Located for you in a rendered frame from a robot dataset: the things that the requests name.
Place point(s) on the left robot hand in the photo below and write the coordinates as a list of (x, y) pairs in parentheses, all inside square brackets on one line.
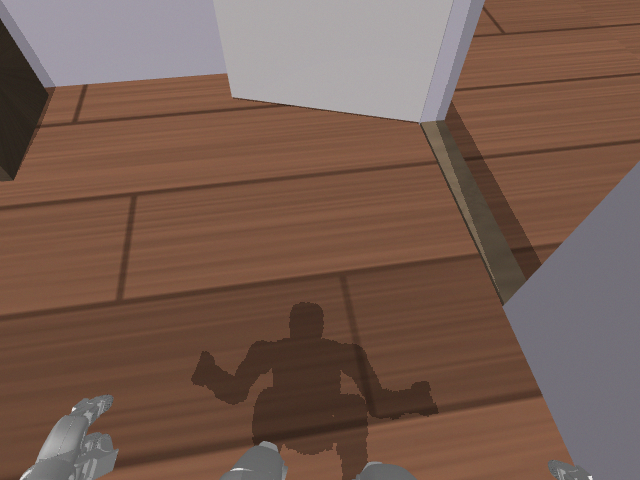
[(92, 455)]

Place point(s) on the right robot hand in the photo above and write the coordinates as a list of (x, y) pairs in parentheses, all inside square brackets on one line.
[(565, 471)]

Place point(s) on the left robot arm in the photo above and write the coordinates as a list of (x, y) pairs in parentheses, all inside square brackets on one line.
[(50, 469)]

